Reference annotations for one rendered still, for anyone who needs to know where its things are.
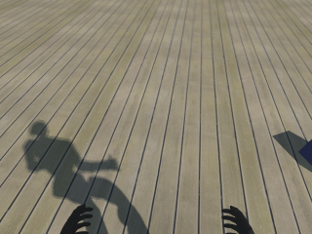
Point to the robot left hand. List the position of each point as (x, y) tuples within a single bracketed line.
[(72, 225)]

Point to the robot right hand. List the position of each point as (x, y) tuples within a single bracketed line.
[(242, 227)]

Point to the carton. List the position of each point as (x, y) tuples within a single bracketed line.
[(306, 152)]

